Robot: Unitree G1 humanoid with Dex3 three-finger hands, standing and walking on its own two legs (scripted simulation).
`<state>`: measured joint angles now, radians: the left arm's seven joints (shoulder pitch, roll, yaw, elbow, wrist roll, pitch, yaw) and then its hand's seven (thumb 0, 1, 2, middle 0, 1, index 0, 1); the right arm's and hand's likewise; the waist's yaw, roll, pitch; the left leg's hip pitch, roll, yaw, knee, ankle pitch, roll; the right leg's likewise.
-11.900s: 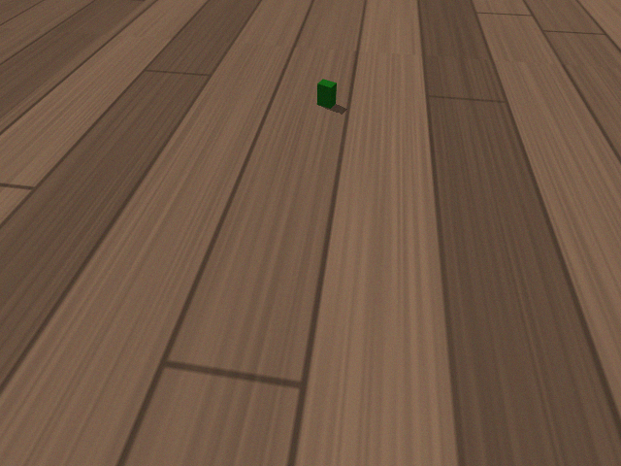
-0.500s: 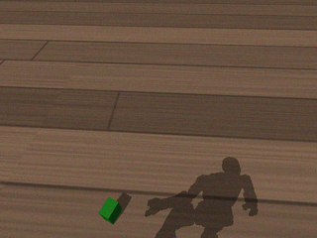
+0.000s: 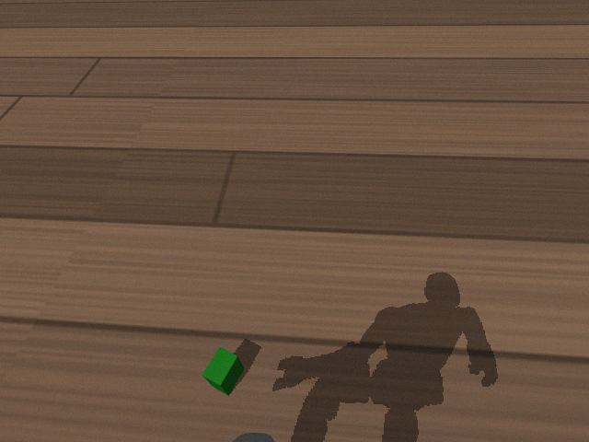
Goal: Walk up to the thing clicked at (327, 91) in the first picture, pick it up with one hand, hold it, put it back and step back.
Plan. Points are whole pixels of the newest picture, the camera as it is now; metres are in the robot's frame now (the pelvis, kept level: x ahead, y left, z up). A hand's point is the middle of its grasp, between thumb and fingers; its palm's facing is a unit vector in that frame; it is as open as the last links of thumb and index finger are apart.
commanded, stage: walk up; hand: left
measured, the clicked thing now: (224, 371) +0.39 +0.28 -0.71
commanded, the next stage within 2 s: stand in 1.78 s
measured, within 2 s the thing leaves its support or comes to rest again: neither
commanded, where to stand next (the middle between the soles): +0.05 +0.04 m, yaw -2 degrees
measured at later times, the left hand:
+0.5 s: hand out of the picture +0.06 +0.35 -0.17, palm faces -0.08 -0.92 -0.38, open 7.4 cm
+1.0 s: hand out of the picture +0.12 +0.30 -0.15, palm faces -0.10 -0.94 -0.32, open 7.4 cm
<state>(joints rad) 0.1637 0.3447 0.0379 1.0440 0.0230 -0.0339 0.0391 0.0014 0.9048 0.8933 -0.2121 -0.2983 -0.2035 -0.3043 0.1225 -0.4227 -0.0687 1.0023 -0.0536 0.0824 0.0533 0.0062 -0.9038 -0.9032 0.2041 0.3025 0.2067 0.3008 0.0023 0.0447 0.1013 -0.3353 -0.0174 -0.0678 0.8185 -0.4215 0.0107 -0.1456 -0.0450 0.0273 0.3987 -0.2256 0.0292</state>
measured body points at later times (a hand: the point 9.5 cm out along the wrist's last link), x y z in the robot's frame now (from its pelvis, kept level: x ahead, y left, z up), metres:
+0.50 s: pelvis -0.01 +0.08 -0.02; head +0.04 +0.08 +0.43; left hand +0.06 +0.40 -0.15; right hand +0.07 -0.23 -0.13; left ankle +0.01 +0.19 -0.74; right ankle -0.02 -0.04 -0.74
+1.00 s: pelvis -0.01 +0.06 +0.00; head +0.00 +0.06 +0.45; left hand +0.12 +0.35 -0.12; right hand +0.04 -0.26 -0.12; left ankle +0.01 +0.19 -0.74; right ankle -0.02 -0.04 -0.74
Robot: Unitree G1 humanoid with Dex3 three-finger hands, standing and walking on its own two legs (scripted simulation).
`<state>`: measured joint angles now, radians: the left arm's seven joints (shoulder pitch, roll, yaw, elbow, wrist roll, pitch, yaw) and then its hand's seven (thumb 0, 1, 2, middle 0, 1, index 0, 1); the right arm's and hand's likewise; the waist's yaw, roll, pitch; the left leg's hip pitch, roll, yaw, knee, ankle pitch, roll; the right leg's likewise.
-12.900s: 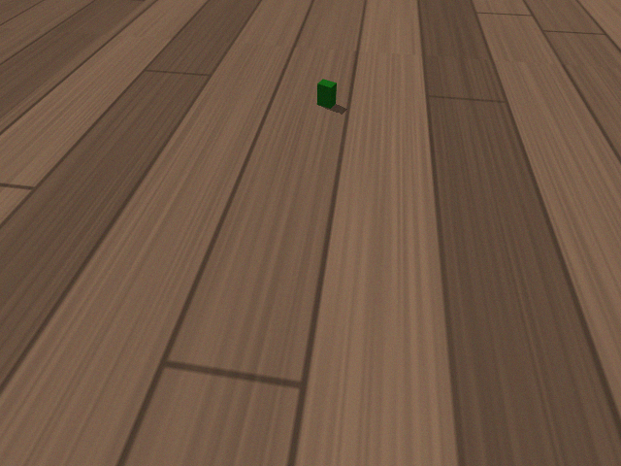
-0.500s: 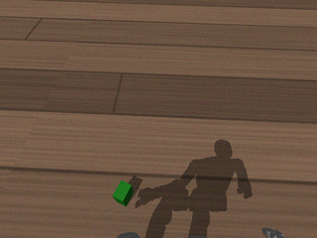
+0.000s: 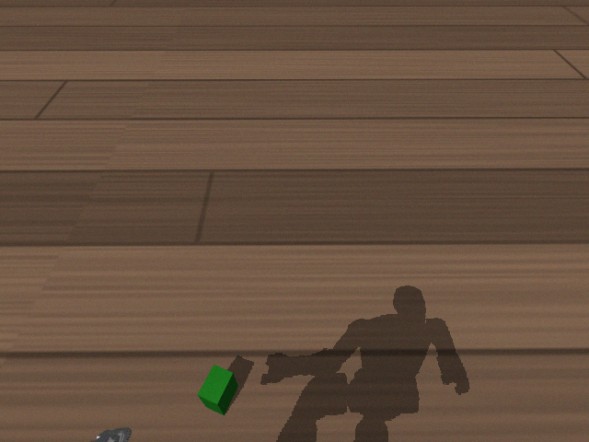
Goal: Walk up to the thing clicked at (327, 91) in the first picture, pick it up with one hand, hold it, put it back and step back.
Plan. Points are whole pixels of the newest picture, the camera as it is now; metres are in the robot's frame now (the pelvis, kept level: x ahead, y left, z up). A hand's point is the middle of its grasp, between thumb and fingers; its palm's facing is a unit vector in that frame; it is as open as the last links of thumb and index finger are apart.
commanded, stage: walk up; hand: left
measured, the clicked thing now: (219, 390) +0.39 +0.25 -0.71
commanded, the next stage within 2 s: stand in 0.78 s
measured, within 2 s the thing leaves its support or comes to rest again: neither
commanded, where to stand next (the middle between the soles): +0.06 -0.01 m, yaw +2 degrees
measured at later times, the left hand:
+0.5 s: hand out of the picture +0.08 +0.25 -0.15, palm faces -0.02 -0.95 -0.31, open 7.4 cm
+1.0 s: hand out of the picture +0.09 +0.26 -0.15, palm faces -0.03 -0.94 -0.33, open 7.4 cm
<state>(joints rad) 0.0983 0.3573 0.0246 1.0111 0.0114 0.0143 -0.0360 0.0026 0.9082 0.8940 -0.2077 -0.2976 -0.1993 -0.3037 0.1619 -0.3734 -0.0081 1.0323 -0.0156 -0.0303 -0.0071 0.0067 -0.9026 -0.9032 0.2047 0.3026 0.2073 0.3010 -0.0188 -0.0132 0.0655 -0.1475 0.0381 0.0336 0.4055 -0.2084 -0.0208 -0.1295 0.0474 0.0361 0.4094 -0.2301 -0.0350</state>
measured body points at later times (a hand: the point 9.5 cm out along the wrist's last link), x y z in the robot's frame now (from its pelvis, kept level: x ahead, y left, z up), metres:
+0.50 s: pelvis +0.00 +0.00 +0.00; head +0.01 +0.01 +0.45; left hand +0.08 +0.30 -0.13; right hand +0.07 -0.30 -0.12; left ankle +0.01 +0.13 -0.74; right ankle +0.00 -0.10 -0.74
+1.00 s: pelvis +0.01 +0.01 +0.01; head +0.02 +0.01 +0.46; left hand +0.09 +0.31 -0.12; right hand +0.08 -0.29 -0.13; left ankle +0.01 +0.13 -0.74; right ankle +0.00 -0.10 -0.74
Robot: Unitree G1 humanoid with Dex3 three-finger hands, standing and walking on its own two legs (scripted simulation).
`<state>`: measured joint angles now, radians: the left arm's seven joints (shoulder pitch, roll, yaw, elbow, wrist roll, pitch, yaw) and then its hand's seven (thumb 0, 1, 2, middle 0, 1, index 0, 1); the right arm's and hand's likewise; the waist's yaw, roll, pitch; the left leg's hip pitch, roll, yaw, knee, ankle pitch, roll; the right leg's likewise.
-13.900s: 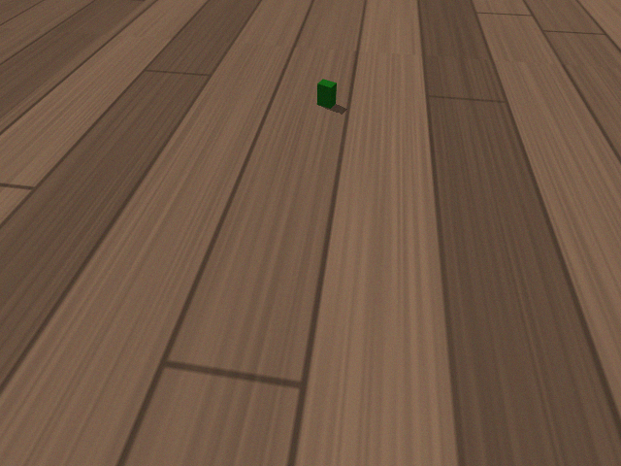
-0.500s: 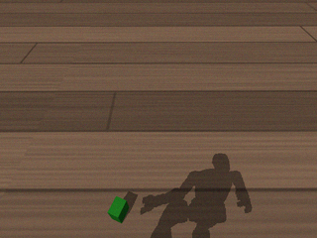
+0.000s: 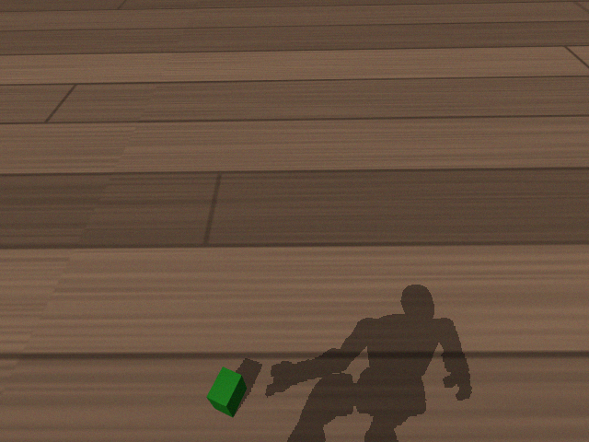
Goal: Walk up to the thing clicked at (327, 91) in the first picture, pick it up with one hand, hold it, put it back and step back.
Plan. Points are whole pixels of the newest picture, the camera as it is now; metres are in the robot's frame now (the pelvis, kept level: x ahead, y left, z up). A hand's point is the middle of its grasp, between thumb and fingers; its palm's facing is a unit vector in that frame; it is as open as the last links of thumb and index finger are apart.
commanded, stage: stand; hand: left
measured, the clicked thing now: (227, 392) +0.38 +0.24 -0.72
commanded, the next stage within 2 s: rise first in 1.98 s
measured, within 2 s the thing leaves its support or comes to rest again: neither
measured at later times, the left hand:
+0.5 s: hand out of the picture +0.07 +0.26 -0.16, palm faces -0.02 -0.94 -0.34, open 7.4 cm
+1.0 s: hand out of the picture +0.08 +0.27 -0.16, palm faces -0.02 -0.94 -0.34, open 7.4 cm
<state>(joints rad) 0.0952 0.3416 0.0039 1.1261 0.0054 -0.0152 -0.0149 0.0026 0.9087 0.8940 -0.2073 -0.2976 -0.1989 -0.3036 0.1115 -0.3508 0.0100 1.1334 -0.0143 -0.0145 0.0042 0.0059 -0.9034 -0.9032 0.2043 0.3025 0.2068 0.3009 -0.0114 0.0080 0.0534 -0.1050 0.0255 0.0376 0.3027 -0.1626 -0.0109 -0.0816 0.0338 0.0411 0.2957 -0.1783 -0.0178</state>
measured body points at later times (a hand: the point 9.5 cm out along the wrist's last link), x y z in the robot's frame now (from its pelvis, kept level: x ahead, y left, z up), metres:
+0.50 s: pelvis +0.01 +0.01 +0.00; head +0.02 +0.01 +0.45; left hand +0.07 +0.31 -0.13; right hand +0.08 -0.29 -0.14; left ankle +0.00 +0.12 -0.75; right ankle -0.01 -0.11 -0.75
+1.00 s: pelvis +0.01 +0.02 +0.00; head +0.02 +0.02 +0.45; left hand +0.08 +0.32 -0.13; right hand +0.09 -0.28 -0.13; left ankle +0.00 +0.12 -0.75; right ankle -0.01 -0.11 -0.75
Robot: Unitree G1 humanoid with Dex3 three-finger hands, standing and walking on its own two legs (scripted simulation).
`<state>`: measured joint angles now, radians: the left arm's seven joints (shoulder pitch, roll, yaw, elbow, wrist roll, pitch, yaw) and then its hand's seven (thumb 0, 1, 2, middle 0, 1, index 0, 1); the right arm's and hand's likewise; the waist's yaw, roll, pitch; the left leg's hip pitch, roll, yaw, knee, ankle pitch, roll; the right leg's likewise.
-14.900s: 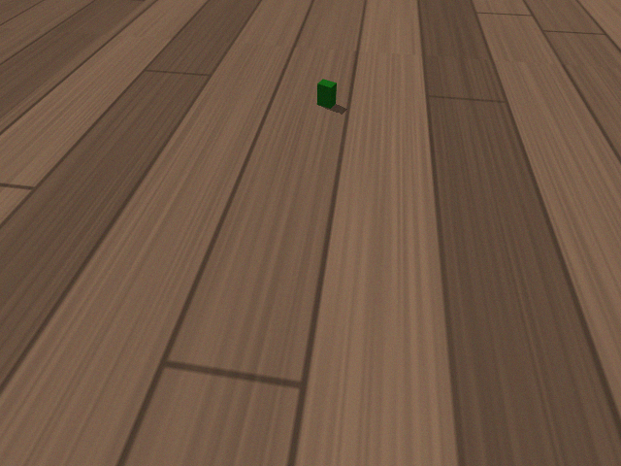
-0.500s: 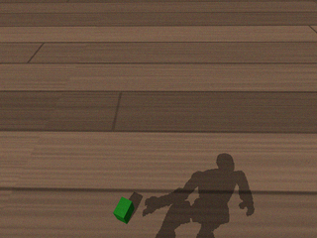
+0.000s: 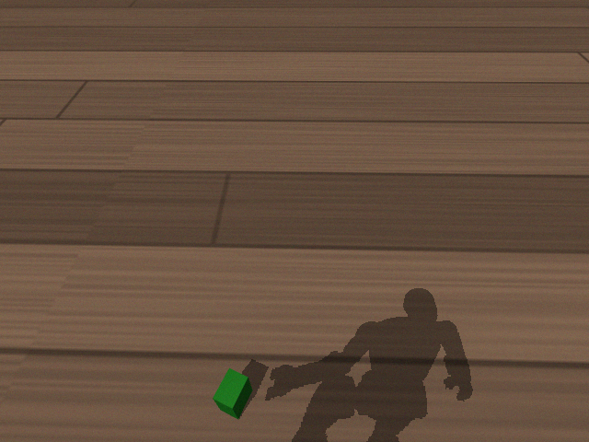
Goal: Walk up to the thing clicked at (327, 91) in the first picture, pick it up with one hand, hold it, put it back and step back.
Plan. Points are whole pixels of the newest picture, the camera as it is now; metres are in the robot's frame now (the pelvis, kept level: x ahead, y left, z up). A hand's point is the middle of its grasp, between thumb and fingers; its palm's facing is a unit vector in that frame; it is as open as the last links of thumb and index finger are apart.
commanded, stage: stand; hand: left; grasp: from above
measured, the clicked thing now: (233, 394) +0.37 +0.21 -0.72
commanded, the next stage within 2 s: rise first in 0.98 s
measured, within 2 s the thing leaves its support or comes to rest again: neither
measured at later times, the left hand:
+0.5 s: hand out of the picture +0.05 +0.26 -0.16, palm faces -0.04 -0.94 -0.33, open 7.4 cm
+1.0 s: hand out of the picture +0.06 +0.26 -0.16, palm faces -0.03 -0.94 -0.33, open 7.4 cm
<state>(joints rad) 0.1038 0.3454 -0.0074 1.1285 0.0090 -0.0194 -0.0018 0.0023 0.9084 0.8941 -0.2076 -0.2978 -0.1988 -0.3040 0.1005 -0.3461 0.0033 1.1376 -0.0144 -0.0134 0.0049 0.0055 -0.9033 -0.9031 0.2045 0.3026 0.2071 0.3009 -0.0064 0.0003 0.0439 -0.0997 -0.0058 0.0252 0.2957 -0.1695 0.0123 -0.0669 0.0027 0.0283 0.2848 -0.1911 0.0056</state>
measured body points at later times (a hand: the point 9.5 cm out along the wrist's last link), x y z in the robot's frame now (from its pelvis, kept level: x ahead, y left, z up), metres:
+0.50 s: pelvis -0.01 +0.01 +0.00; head +0.00 +0.01 +0.45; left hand +0.05 +0.31 -0.14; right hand +0.06 -0.30 -0.13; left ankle -0.01 +0.11 -0.75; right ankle -0.02 -0.12 -0.75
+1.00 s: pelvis -0.01 +0.01 +0.00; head +0.01 +0.01 +0.45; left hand +0.06 +0.31 -0.14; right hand +0.07 -0.29 -0.13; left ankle -0.01 +0.11 -0.75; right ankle -0.02 -0.12 -0.75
